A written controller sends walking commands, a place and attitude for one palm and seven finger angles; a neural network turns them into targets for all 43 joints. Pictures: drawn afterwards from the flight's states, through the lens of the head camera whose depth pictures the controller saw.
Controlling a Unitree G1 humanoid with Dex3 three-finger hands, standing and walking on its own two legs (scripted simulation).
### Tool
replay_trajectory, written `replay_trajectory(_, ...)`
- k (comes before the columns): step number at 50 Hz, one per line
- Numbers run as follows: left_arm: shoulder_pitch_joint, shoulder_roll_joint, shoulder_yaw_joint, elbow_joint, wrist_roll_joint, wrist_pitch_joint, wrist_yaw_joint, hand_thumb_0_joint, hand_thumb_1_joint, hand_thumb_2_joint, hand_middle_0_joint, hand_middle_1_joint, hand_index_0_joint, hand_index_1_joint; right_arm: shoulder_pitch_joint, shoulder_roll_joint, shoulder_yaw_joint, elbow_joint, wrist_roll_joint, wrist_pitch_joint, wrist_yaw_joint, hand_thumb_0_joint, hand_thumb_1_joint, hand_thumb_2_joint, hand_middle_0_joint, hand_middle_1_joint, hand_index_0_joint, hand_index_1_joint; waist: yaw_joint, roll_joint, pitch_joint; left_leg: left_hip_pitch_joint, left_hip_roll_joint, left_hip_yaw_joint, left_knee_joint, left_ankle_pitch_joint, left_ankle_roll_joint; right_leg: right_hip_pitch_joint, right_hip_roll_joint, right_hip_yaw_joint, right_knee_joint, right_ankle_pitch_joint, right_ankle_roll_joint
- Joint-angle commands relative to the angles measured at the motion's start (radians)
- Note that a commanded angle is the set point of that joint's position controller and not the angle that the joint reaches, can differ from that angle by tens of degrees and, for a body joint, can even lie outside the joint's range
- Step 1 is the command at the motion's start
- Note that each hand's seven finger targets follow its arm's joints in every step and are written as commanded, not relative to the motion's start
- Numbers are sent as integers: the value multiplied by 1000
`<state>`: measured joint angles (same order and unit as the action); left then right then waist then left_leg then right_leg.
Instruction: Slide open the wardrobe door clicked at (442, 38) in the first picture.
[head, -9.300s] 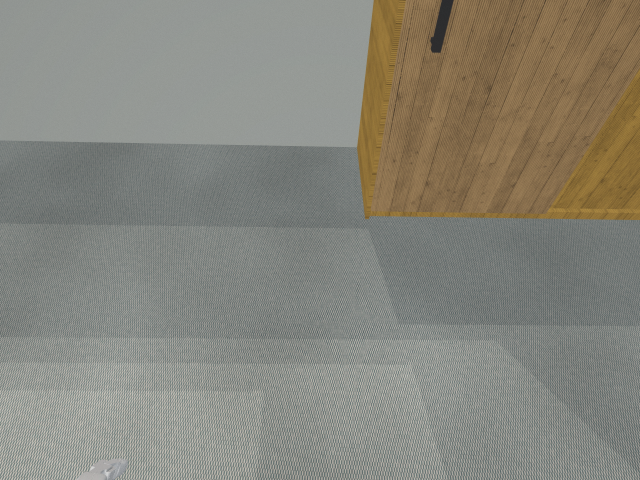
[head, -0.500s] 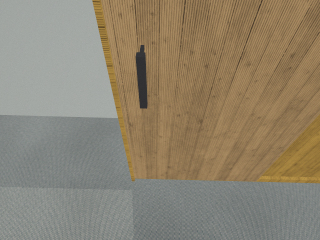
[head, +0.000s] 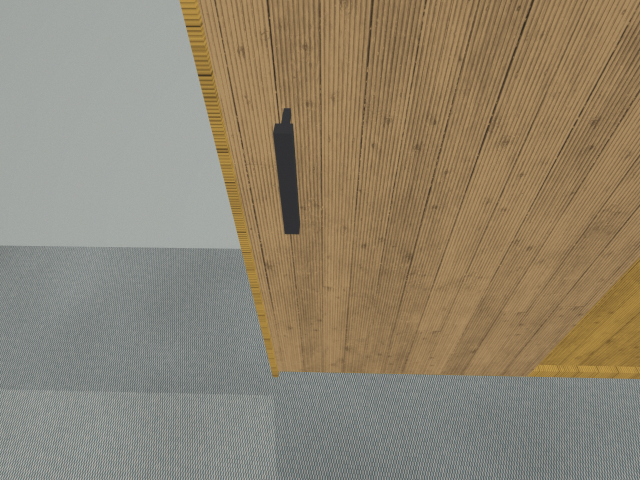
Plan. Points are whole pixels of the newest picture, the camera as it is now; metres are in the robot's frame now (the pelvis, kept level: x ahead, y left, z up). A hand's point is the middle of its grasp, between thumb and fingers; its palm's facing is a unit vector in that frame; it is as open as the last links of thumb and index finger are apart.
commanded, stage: look again from close up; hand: left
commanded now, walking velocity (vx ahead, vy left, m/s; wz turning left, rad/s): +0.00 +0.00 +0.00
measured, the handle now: (289, 174) +0.53 +0.08 +0.10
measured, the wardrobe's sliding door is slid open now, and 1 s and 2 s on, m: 0.00 0.00 0.00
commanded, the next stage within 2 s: raise the hand with hooked fingers in 0.86 s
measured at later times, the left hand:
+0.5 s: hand out of the picture +0.03 +0.17 -0.17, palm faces +0.01 -0.97 -0.22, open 7.4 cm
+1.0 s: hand out of the picture +0.05 +0.16 -0.16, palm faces +0.09 -0.97 -0.22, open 7.4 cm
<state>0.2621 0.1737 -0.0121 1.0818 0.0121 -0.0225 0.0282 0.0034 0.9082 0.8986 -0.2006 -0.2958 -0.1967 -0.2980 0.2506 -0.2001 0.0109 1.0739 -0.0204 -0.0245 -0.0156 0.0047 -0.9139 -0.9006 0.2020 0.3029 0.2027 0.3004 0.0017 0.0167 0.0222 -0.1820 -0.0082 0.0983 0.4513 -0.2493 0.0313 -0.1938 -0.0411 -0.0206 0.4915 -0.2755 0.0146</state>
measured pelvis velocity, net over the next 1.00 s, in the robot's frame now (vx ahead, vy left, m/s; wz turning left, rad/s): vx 0.01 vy -0.03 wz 0.01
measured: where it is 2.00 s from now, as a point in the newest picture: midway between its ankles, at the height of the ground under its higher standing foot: outside the picture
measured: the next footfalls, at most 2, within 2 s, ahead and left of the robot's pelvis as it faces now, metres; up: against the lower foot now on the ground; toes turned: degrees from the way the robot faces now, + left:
none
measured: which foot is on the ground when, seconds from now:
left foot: down 0.00-1.00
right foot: down 0.00-1.00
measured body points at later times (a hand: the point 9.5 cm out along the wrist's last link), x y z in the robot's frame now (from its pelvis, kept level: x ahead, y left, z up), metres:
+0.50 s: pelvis +0.01 -0.02 +0.00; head +0.02 -0.02 +0.45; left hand +0.03 +0.22 -0.15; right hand +0.04 -0.25 -0.16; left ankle +0.00 +0.10 -0.74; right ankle -0.01 -0.13 -0.74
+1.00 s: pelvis +0.01 -0.03 +0.00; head +0.03 -0.03 +0.45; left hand +0.04 +0.22 -0.15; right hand +0.05 -0.27 -0.15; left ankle +0.00 +0.10 -0.74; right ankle -0.01 -0.13 -0.74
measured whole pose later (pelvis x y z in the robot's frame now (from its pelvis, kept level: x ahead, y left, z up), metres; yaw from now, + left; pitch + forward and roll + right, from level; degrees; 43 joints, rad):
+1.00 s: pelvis +0.01 -0.03 +0.00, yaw +1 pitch -1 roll +0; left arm 0.28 0.19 0.01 0.95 -0.03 0.02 0.03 0.01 0.91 0.90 -0.20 -0.30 -0.20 -0.30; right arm 0.23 -0.20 0.01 1.08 0.00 -0.02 -0.02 0.00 -0.91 -0.90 0.20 0.30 0.20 0.30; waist 0.01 0.00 0.04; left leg -0.17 0.04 0.07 0.44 -0.25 -0.01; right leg -0.16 0.01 -0.05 0.45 -0.27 -0.02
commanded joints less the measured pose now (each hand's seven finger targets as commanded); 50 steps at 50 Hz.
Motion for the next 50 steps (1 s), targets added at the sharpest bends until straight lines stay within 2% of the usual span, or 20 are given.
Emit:
replay_trajectory(1,37,136,30,-39,3,-12,8,0,900,900,-200,-300,-200,-300,25,-108,-24,-26,6,-18,-8,0,-900,-900,200,300,200,300,-1,-26,12,-4,116,-119,-87,164,6,-6,-69,79,-81,190,-48)
replay_trajectory(4,30,137,28,-37,2,-10,6,0,900,900,-200,-300,-200,-300,14,-106,-22,-18,6,-14,-7,0,-900,-900,200,300,200,300,-2,-21,28,-6,115,-117,-97,134,2,-16,-71,82,-96,168,-50)
replay_trajectory(8,26,145,30,-35,2,-13,6,0,900,900,-200,-300,-200,-300,6,-110,-23,-10,5,-15,-7,0,-900,-900,200,300,200,300,-3,-19,-5,16,117,-113,-89,162,-1,4,-73,87,-95,209,-53)
replay_trajectory(13,22,147,29,-30,1,-11,6,0,900,900,-200,-300,-200,-300,-5,-113,-22,0,6,-14,-8,0,-900,-900,200,300,200,300,0,-4,9,16,121,-111,-95,158,-3,2,-72,86,-103,202,-53)
replay_trajectory(15,23,150,31,-28,3,-13,6,0,900,900,-200,-300,-200,-300,-3,-109,-22,2,7,-13,-9,0,-900,-900,200,300,200,300,1,-22,5,17,122,-109,-89,166,-2,14,-73,84,-105,221,-53)
replay_trajectory(24,15,155,32,-25,1,-11,5,0,900,900,-200,-300,-200,-300,-8,-115,-23,11,6,-13,-10,0,-900,-900,200,300,200,300,2,-7,3,24,125,-110,-99,164,-6,13,-73,86,-113,210,-55)
replay_trajectory(27,13,157,34,-26,2,-12,5,0,900,900,-200,-300,-200,-300,-6,-114,-23,12,6,-12,-10,0,-900,-900,200,300,200,300,2,-29,6,19,124,-110,-98,163,-7,17,-74,87,-117,217,-56)
replay_trajectory(38,11,160,36,-25,1,-11,3,0,900,900,-200,-300,-200,-300,-10,-117,-22,19,6,-12,-11,0,-900,-900,200,300,200,300,4,-8,4,26,127,-113,-108,172,-9,21,-73,85,-123,209,-57)
replay_trajectory(40,12,156,36,-26,3,-12,3,0,900,900,-200,-300,-200,-300,-9,-113,-23,19,6,-12,-11,0,-900,-900,200,300,200,300,4,-29,5,29,128,-113,-105,180,-7,23,-72,83,-124,224,-57)
replay_trajectory(43,13,161,36,-24,1,-13,3,0,900,900,-200,-300,-200,-300,-12,-119,-23,18,6,-13,-11,0,-900,-900,200,300,200,300,5,-13,0,33,126,-111,-104,180,-10,24,-78,85,-128,228,-58)
replay_trajectory(44,12,162,37,-25,1,-14,3,0,900,900,-200,-300,-200,-300,-10,-118,-24,18,6,-12,-11,0,-900,-900,200,300,200,300,3,-25,-6,35,127,-112,-103,180,-10,25,-76,85,-128,228,-59)
replay_trajectory(47,12,166,39,-26,2,-15,3,0,900,900,-200,-300,-200,-300,-8,-119,-24,18,6,-12,-12,0,-900,-900,200,300,200,300,4,-27,-12,37,127,-111,-99,203,-11,37,-79,85,-123,267,-60)
replay_trajectory(48,123,117,29,18,7,-24,48,0,900,900,-200,-300,-200,-300,-72,-104,-31,-43,19,-13,-6,0,-900,-900,200,300,200,300,32,-39,26,-31,132,-51,123,186,-39,16,-147,144,-122,627,-13)
replay_trajectory(49,-660,394,220,-1499,-195,-249,34,0,877,890,-202,-315,-202,-315,-31,-241,-54,-375,69,-154,-47,0,-900,-900,200,300,200,300,-77,145,-461,204,2,-82,-19,330,-8,115,-37,51,-25,543,-51)
replay_trajectory(50,-428,460,288,-1443,-136,-247,78,0,853,880,-203,-330,-203,-330,-86,-145,-19,-362,61,-226,-84,0,-900,-900,200,300,200,300,-3,257,-357,255,23,-46,-12,360,-13,52,8,45,14,359,-57)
